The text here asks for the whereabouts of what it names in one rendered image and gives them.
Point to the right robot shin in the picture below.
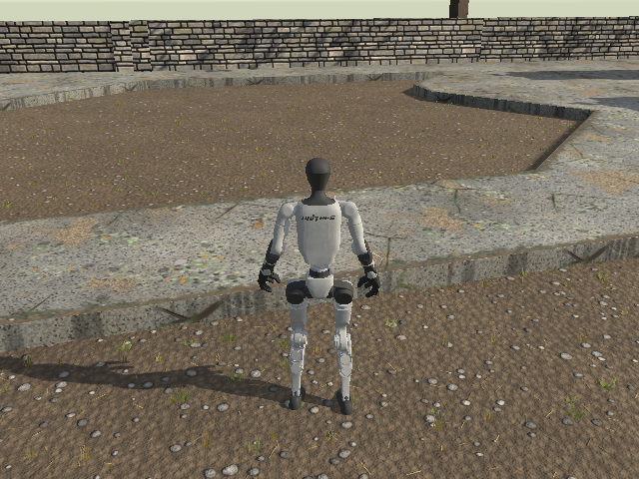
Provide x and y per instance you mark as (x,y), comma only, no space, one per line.
(344,367)

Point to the robot left hand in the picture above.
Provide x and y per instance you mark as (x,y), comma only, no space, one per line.
(270,278)

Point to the right robot upper arm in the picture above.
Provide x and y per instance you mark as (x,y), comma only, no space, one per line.
(350,211)

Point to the left robot forearm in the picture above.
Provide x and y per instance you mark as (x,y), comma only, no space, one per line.
(270,261)

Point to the right robot forearm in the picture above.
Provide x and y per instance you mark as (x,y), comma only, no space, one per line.
(367,263)

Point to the robot right hand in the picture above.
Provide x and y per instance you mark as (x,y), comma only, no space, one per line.
(374,282)

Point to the robot shin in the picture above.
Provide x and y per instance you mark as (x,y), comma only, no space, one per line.
(344,367)
(297,362)

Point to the left robot upper arm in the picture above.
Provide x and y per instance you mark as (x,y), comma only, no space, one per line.
(287,211)

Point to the left robot shin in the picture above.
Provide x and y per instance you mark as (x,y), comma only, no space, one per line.
(297,362)

